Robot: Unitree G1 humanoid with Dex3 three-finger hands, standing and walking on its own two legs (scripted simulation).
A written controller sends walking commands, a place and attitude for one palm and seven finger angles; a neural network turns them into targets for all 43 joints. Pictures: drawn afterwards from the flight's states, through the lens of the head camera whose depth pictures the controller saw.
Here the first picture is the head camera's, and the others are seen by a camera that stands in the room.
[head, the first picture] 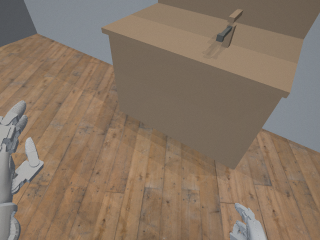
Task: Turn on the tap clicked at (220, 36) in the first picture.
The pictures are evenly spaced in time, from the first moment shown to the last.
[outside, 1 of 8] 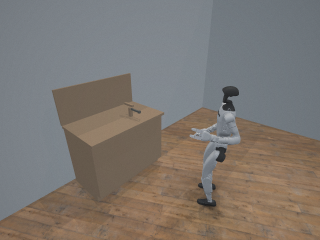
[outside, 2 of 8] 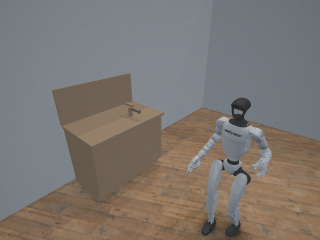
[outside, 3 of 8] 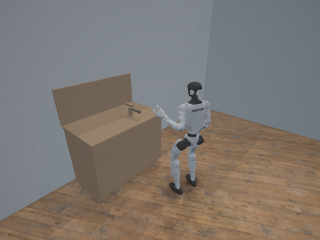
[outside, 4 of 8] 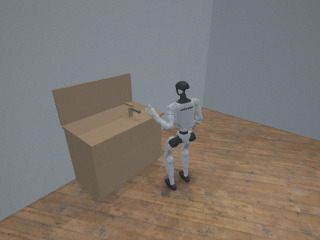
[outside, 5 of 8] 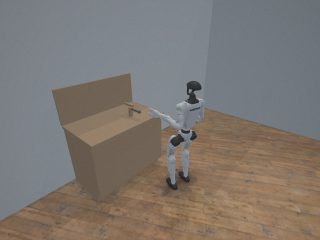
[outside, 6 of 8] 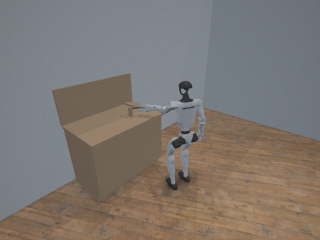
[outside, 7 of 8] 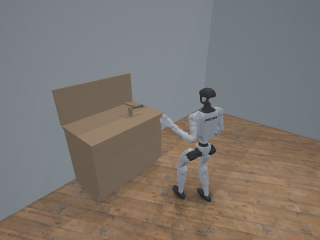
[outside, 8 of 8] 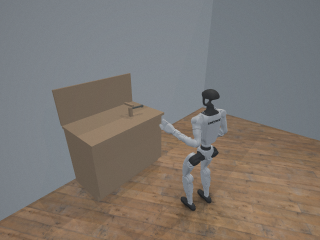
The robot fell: no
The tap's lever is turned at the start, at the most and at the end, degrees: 0 73 73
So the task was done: yes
